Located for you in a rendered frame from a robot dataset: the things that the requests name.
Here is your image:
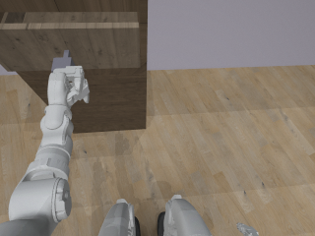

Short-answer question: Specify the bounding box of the right robot hand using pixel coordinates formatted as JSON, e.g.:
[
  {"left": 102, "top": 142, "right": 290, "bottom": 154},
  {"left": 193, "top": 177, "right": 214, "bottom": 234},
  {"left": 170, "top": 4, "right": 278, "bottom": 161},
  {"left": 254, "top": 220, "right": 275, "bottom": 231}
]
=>
[{"left": 236, "top": 222, "right": 259, "bottom": 236}]

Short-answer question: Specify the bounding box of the robot left upper arm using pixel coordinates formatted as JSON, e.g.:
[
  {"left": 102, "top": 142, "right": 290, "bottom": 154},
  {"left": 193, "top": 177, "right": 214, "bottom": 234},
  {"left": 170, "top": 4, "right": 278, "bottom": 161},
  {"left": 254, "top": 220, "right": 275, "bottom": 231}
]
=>
[{"left": 0, "top": 177, "right": 72, "bottom": 236}]

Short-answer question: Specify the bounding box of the cabinet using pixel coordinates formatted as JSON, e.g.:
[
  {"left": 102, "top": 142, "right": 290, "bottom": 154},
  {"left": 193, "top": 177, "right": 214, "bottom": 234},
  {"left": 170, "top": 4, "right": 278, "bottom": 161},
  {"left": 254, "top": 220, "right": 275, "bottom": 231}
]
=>
[{"left": 0, "top": 0, "right": 148, "bottom": 134}]

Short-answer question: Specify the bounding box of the robot left forearm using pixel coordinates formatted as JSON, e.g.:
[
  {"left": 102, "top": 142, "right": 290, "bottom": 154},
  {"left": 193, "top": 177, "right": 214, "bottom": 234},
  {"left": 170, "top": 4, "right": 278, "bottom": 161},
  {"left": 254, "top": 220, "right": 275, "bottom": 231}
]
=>
[{"left": 8, "top": 104, "right": 74, "bottom": 221}]

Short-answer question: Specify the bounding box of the right robot shin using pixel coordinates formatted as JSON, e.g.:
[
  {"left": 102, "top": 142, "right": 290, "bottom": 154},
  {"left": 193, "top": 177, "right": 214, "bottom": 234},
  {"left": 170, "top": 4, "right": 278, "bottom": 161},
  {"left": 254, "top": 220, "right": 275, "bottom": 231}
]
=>
[{"left": 163, "top": 195, "right": 182, "bottom": 236}]

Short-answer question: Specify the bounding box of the handle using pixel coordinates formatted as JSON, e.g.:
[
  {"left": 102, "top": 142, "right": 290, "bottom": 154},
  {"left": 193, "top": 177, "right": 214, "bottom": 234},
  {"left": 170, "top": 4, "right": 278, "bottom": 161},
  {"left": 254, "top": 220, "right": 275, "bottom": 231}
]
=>
[{"left": 51, "top": 50, "right": 76, "bottom": 82}]

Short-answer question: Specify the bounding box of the right robot thigh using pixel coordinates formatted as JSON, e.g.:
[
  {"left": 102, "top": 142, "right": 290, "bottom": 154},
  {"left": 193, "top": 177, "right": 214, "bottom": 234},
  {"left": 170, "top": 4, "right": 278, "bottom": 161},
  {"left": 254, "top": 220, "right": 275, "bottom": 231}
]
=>
[{"left": 165, "top": 199, "right": 213, "bottom": 236}]

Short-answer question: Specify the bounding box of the drawer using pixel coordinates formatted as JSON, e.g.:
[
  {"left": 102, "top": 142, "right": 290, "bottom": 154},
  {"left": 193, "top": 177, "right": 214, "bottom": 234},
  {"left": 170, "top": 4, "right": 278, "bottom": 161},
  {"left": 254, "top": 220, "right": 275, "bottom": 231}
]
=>
[{"left": 0, "top": 12, "right": 141, "bottom": 72}]

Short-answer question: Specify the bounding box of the left robot hand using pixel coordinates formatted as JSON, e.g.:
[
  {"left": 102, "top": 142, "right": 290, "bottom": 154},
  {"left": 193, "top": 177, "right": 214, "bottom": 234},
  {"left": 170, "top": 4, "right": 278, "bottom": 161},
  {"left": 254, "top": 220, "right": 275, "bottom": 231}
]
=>
[{"left": 47, "top": 66, "right": 90, "bottom": 110}]

